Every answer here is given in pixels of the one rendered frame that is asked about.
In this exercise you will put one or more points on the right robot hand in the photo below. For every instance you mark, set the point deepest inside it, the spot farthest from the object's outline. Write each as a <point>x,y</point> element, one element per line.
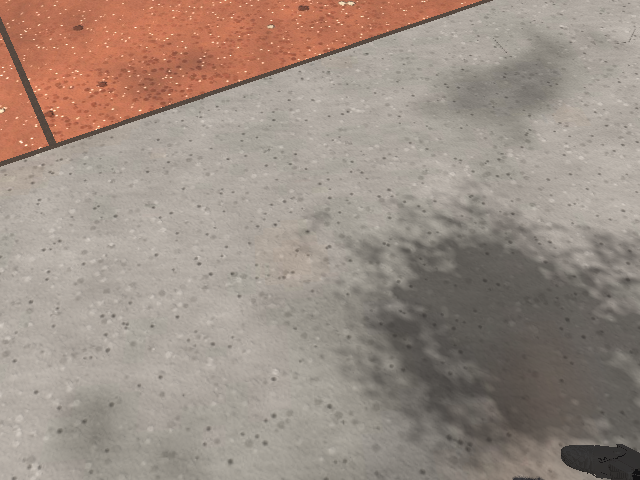
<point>615,463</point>

